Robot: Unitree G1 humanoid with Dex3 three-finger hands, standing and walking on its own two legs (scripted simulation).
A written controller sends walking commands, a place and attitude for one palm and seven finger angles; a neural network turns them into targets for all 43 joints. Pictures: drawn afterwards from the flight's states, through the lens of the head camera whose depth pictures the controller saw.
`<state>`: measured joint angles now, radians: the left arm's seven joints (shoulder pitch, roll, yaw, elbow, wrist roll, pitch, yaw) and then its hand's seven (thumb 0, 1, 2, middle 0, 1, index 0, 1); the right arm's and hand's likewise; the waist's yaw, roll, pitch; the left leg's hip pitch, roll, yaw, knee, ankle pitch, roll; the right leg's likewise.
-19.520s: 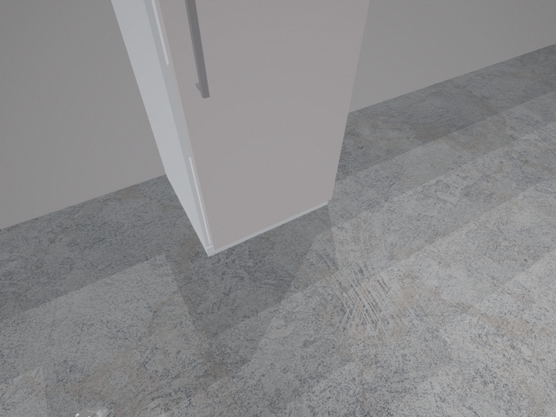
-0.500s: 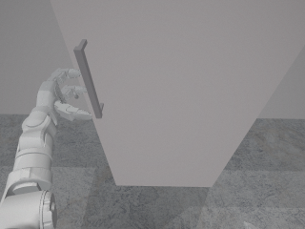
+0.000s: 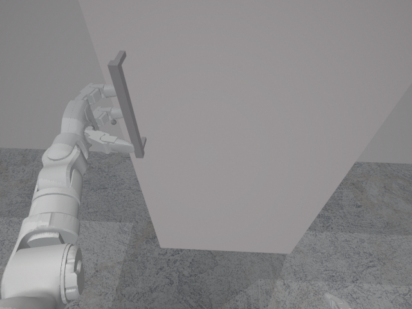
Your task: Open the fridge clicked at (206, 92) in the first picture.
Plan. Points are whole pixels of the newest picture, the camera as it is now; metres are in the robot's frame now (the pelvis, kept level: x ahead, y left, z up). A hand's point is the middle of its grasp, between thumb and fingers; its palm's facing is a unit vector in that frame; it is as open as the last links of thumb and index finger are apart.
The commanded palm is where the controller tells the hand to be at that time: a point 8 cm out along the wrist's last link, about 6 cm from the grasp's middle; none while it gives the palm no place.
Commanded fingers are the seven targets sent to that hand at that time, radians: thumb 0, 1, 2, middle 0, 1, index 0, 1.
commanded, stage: slide the fingers in behind the handle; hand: left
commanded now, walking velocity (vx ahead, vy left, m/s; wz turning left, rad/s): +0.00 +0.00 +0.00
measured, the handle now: (131, 111) +0.47 +0.17 +0.15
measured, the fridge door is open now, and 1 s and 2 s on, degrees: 0 0 0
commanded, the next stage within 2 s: grip the handle and tug to test in 1.90 s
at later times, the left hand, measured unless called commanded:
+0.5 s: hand (117, 126) +0.41 +0.19 +0.16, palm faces +0.03 -1.00 -0.01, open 14.0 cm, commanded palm +0.39 +0.23 +0.16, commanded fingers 0.00 -0.50 0.30 -0.30 -1.20 -0.30 -1.20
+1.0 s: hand (134, 125) +0.41 +0.15 +0.16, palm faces +0.01 -1.00 -0.01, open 14.0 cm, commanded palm +0.39 +0.20 +0.16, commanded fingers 0.00 -0.50 0.30 -0.30 -1.20 -0.30 -1.20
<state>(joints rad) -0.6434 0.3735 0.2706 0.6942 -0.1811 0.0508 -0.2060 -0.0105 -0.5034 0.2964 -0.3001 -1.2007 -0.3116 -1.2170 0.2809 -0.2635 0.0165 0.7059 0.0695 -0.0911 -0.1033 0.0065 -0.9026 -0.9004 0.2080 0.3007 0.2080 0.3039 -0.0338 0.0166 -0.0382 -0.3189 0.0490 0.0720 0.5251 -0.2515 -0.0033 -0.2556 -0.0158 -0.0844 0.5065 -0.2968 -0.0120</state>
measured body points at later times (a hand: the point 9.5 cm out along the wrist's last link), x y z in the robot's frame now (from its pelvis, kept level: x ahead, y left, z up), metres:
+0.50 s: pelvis -0.01 +0.00 +0.00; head +0.00 -0.01 +0.45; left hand +0.40 +0.24 +0.16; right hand +0.10 -0.27 -0.10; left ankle +0.01 +0.12 -0.74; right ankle -0.02 -0.11 -0.74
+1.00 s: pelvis +0.00 -0.01 +0.00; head +0.00 -0.02 +0.45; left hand +0.40 +0.21 +0.16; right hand +0.11 -0.26 -0.11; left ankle +0.01 +0.12 -0.74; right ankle -0.02 -0.11 -0.74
